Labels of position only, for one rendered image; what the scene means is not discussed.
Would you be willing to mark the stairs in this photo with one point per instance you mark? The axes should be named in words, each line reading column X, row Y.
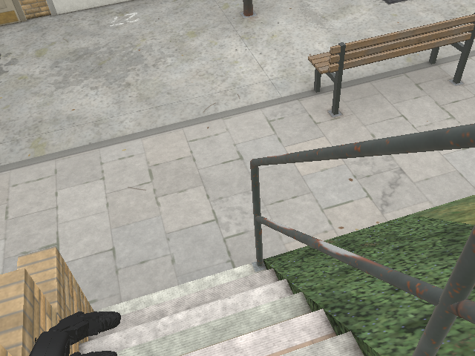
column 244, row 311

